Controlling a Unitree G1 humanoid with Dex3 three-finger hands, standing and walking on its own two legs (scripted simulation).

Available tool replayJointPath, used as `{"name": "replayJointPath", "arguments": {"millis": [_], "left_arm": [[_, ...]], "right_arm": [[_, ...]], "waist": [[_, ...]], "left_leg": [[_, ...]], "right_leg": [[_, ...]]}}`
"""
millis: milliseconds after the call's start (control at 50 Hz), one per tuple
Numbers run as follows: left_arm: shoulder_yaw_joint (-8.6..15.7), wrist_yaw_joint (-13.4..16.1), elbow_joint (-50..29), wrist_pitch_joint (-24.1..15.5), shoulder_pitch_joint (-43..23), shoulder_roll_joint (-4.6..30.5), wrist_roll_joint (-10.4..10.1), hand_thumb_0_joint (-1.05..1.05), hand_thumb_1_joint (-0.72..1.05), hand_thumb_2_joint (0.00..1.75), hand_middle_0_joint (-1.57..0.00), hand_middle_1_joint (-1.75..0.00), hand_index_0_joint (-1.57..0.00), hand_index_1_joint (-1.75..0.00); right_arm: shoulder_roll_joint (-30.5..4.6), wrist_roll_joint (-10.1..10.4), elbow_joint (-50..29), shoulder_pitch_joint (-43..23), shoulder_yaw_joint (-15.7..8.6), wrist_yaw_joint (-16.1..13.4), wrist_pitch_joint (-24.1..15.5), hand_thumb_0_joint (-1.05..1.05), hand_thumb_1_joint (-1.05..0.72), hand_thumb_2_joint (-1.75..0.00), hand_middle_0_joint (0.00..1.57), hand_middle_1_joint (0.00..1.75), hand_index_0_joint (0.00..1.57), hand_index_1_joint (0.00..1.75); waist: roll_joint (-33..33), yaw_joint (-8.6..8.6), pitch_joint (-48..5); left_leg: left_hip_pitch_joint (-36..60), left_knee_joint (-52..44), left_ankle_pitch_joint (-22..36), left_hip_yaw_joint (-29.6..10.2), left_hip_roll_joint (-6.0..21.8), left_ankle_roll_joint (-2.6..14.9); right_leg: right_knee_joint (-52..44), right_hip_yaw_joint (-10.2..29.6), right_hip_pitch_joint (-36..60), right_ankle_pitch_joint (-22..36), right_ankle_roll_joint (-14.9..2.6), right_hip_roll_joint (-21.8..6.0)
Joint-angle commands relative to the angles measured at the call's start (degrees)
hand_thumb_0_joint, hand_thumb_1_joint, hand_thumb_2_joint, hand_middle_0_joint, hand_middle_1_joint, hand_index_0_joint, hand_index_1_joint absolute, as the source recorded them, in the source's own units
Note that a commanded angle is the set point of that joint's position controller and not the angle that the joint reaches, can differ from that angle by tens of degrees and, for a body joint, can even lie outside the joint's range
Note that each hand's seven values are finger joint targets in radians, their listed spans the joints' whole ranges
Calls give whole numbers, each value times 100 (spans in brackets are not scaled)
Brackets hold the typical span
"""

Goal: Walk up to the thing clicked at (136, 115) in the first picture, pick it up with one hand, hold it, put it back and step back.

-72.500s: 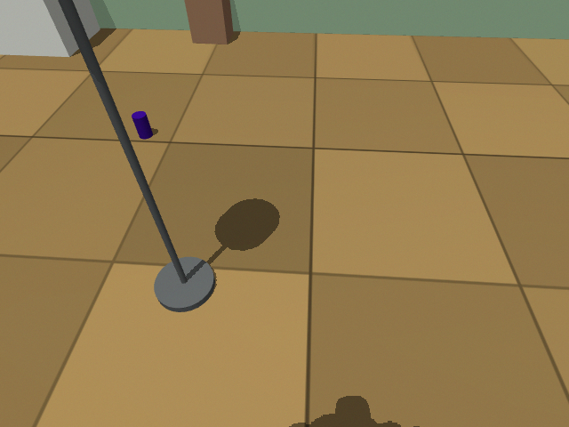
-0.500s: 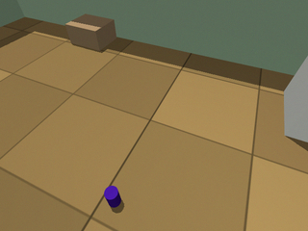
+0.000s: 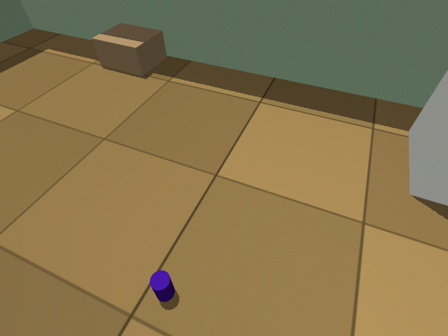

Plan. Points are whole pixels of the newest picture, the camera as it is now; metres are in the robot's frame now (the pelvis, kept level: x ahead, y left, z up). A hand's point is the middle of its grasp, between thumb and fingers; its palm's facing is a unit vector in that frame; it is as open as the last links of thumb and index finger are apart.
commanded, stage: stand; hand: left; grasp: from above
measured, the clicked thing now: (162, 286) +0.46 +0.27 -0.71
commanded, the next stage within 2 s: step back in 1.42 s
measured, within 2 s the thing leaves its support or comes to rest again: neither
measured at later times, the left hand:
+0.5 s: hand out of the picture +0.08 +0.24 -0.16, palm faces +0.00 -0.94 -0.33, open 7.3 cm
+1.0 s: hand out of the picture +0.09 +0.25 -0.16, palm faces -0.01 -0.94 -0.33, open 7.3 cm
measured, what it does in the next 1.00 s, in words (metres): stands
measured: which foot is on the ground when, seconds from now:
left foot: down 0.00-1.00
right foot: down 0.00-1.00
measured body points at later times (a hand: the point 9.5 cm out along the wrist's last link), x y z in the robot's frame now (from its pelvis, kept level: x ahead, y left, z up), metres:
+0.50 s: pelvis +0.01 +0.00 +0.00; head +0.02 -0.01 +0.45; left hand +0.08 +0.29 -0.13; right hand +0.08 -0.29 -0.14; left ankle +0.03 +0.12 -0.75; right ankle +0.01 -0.14 -0.75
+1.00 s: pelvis +0.02 +0.00 +0.00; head +0.03 +0.00 +0.45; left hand +0.09 +0.30 -0.13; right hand +0.09 -0.30 -0.14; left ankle +0.03 +0.12 -0.75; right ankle +0.01 -0.14 -0.75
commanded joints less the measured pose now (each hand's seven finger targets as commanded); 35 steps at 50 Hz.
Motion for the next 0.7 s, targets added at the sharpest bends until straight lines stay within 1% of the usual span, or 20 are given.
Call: {"name": "replayJointPath", "arguments": {"millis": [0,20,80,120,200,240,260,300,340,380,440,500,520,540,560,580,620,640,660,680], "left_arm": [[235,92,-299,-112,-262,1188,3,0,90,90,-20,-30,-20,-30],[234,87,-292,-110,-244,1175,5,0,90,90,-20,-30,-20,-30],[225,73,-249,-90,-267,1178,5,0,90,90,-20,-30,-20,-30],[223,59,-254,-93,-286,1182,-5,0,90,90,-20,-30,-20,-30],[220,54,-259,-117,-360,1186,-12,0,90,90,-20,-30,-20,-30],[216,47,-256,-106,-372,1189,-15,0,90,90,-20,-30,-20,-30],[217,48,-258,-110,-384,1181,-13,0,90,90,-20,-30,-20,-30],[221,52,-275,-121,-456,1200,-21,0,90,90,-20,-30,-20,-30],[217,48,-267,-117,-455,1194,-26,0,90,90,-20,-30,-20,-30],[213,42,-239,-110,-439,1192,-32,0,90,90,-20,-30,-20,-30],[218,35,-242,-104,-460,1214,-40,0,90,90,-20,-30,-20,-30],[223,30,-256,-110,-459,1217,-33,0,90,90,-20,-30,-20,-30],[232,32,-278,-112,-523,1242,-35,0,90,90,-20,-30,-20,-30],[229,34,-262,-114,-514,1230,-40,0,90,90,-20,-30,-20,-30],[222,30,-262,-114,-521,1228,-45,0,90,90,-20,-30,-20,-30],[222,33,-282,-114,-519,1220,-35,0,90,90,-20,-30,-20,-30],[214,28,-248,-109,-493,1219,-46,0,90,90,-20,-30,-20,-30],[216,26,-238,-97,-507,1230,-38,0,90,90,-20,-30,-20,-30],[228,30,-258,-99,-539,1253,-33,0,90,90,-20,-30,-20,-30],[218,27,-260,-95,-546,1239,-35,0,90,90,-20,-30,-20,-30]], "right_arm": [[-1053,35,-311,-247,-158,-86,-144,0,-90,-90,20,30,20,30],[-1068,38,-319,-288,-151,-86,-140,0,-90,-90,20,30,20,30],[-1075,43,-291,-259,-135,-87,-144,0,-90,-90,20,30,20,30],[-1089,44,-282,-313,-128,-84,-145,0,-90,-90,20,30,20,30],[-1112,49,-283,-346,-111,-82,-178,0,-90,-90,20,30,20,30],[-1131,50,-256,-341,-112,-90,-185,0,-90,-90,20,30,20,30],[-1163,47,-259,-357,-116,-91,-186,0,-90,-90,20,30,20,30],[-1145,52,-241,-333,-109,-93,-183,0,-90,-90,20,30,20,30],[-1161,49,-239,-365,-108,-94,-182,0,-90,-90,20,30,20,30],[-1139,56,-224,-372,-95,-86,-184,0,-90,-90,20,30,20,30],[-1166,55,-213,-368,-98,-95,-190,0,-90,-90,20,30,20,30],[-1209,61,-223,-430,-98,-93,-204,0,-90,-90,20,30,20,30],[-1193,59,-240,-428,-97,-94,-213,0,-90,-90,20,30,20,30],[-1206,63,-237,-452,-97,-93,-210,0,-90,-90,20,30,20,30],[-1193,62,-214,-410,-87,-91,-212,0,-90,-90,20,30,20,30],[-1233,62,-229,-461,-100,-96,-206,0,-90,-90,20,30,20,30],[-1194,59,-212,-447,-82,-93,-210,0,-90,-90,20,30,20,30],[-1207,62,-220,-516,-91,-96,-201,0,-90,-90,20,30,20,30],[-1218,59,-224,-455,-96,-95,-189,0,-90,-90,20,30,20,30],[-1207,56,-221,-476,-97,-93,-183,0,-90,-90,20,30,20,30]], "waist": [[-146,-21,-112],[-107,-18,-140],[-101,-28,-67],[-76,-3,-126],[-94,-13,-288],[-130,-22,-284],[-83,-24,-331],[-170,-35,-389],[-105,-38,-384],[-141,-32,-341],[-112,-40,-380],[-102,-12,-467],[-124,-40,-503],[-111,-25,-551],[-133,-36,-503],[-117,-25,-558],[-135,-28,-436],[-150,-21,-406],[-142,-50,-410],[-150,-42,-337]], "left_leg": [[-44,-498,-154,-573,548,136],[-33,-494,-192,-560,550,148],[-112,-555,-354,-587,559,127],[-98,-560,-331,-584,573,130],[37,-513,113,-563,597,141],[90,-517,133,-549,605,122],[128,-472,185,-536,618,154],[172,-441,510,-507,635,148],[169,-454,503,-485,625,146],[154,-497,465,-494,619,127],[172,-510,465,-494,640,135],[241,-474,746,-492,669,150],[243,-465,866,-481,670,148],[330,-431,995,-480,679,146],[285,-454,948,-472,666,130],[342,-411,1022,-469,696,162],[263,-476,880,-475,662,129],[309,-486,764,-485,666,126],[263,-480,624,-464,662,139],[222,-510,571,-477,655,130]], "right_leg": [[-536,480,-263,9,-195,-519],[-552,476,-279,43,-194,-515],[-532,466,-251,-139,-204,-504],[-536,464,-231,-38,-210,-504],[-508,470,-122,290,-211,-546],[-514,463,-167,288,-209,-534],[-528,459,-154,393,-213,-548],[-506,472,-100,538,-213,-567],[-516,450,-82,613,-205,-549],[-498,428,-90,522,-195,-539],[-506,453,-43,567,-205,-556],[-486,437,1,751,-196,-568],[-463,448,38,839,-200,-582],[-451,430,46,915,-193,-576],[-469,433,27,836,-183,-575],[-481,417,41,942,-188,-584],[-496,402,0,793,-178,-562],[-520,396,-86,659,-180,-548],[-552,422,-63,619,-186,-568],[-546,410,-114,573,-194,-555]]}}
